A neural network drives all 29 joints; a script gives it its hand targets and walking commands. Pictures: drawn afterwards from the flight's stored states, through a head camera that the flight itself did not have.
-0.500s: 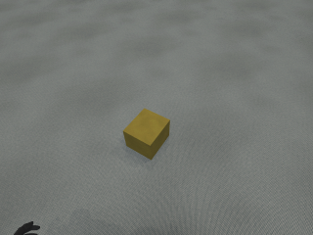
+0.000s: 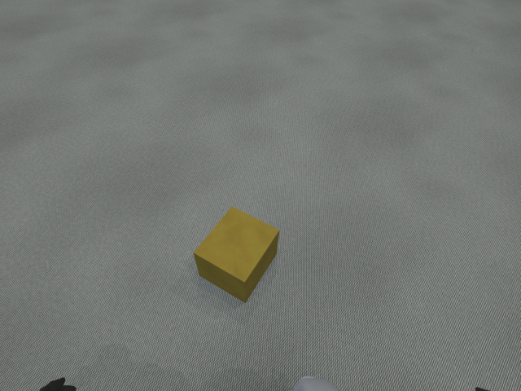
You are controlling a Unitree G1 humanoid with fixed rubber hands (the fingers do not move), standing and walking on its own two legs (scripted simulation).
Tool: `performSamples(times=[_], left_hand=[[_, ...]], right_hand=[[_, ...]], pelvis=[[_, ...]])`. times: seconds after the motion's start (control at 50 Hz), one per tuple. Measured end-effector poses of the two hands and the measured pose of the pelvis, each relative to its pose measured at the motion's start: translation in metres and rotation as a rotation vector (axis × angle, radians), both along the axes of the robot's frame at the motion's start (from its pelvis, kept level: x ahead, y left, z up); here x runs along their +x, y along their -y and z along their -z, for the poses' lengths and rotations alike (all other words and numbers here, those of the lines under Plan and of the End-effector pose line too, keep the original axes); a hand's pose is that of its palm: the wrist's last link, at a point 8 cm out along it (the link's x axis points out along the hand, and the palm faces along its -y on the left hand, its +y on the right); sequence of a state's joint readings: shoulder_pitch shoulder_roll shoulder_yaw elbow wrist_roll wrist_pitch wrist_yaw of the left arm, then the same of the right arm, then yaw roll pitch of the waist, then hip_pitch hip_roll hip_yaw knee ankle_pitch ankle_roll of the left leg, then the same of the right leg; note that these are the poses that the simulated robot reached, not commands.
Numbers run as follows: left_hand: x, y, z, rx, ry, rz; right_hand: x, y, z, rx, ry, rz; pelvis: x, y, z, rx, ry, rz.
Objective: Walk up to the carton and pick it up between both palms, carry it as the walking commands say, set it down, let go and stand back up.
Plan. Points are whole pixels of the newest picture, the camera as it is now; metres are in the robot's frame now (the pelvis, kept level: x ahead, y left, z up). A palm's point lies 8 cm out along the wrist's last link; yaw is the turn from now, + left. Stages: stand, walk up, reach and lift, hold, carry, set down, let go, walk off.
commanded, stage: walk up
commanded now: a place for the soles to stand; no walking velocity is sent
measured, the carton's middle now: (238, 253) +0.72 +0.04 -0.67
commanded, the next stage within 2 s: none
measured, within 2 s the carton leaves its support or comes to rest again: neither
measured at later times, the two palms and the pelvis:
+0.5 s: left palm (43, 343) +0.24 +0.35 -0.09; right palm (456, 325) +0.21 -0.33 -0.06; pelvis +0.15 +0.02 +0.00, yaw +0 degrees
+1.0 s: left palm (77, 289) +0.33 +0.32 -0.09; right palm (417, 271) +0.33 -0.33 -0.09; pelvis +0.21 +0.00 +0.00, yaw +2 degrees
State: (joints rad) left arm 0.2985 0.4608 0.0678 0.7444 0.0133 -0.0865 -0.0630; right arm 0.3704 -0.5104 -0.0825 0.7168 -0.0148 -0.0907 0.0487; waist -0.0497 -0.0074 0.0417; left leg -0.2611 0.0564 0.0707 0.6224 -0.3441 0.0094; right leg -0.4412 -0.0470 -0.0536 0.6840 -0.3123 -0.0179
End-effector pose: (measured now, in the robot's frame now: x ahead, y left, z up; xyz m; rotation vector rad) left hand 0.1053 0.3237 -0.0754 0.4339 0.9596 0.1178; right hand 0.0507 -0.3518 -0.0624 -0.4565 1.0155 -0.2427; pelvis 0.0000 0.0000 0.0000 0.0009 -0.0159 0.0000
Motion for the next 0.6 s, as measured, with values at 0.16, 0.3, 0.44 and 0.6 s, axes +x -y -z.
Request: performSamples(times=[0.16, 0.3, 0.44, 0.6], left_hand=[[0.034, -0.012, -0.014, 0.071, 0.048, -0.069], [0.037, -0.043, -0.007, 0.073, -0.023, -0.117], [0.099, -0.035, 0.015, 0.028, -0.045, -0.075], [0.170, -0.007, 0.015, 0.022, -0.015, -0.040]], right_hand=[[0.073, -0.009, 0.022, 0.048, -0.011, -0.047], [0.155, -0.035, 0.012, 0.045, 0.050, -0.122], [0.167, -0.027, 0.000, -0.020, 0.070, -0.040], [0.173, -0.003, 0.013, -0.028, -0.028, 0.003]], pelvis=[[0.050, 0.007, 0.005, -0.019, 0.005, -0.023], [0.093, -0.012, 0.006, -0.003, 0.008, -0.025], [0.134, -0.020, 0.008, 0.019, 0.015, -0.003], [0.171, -0.002, 0.011, 0.000, 0.014, -0.004]])
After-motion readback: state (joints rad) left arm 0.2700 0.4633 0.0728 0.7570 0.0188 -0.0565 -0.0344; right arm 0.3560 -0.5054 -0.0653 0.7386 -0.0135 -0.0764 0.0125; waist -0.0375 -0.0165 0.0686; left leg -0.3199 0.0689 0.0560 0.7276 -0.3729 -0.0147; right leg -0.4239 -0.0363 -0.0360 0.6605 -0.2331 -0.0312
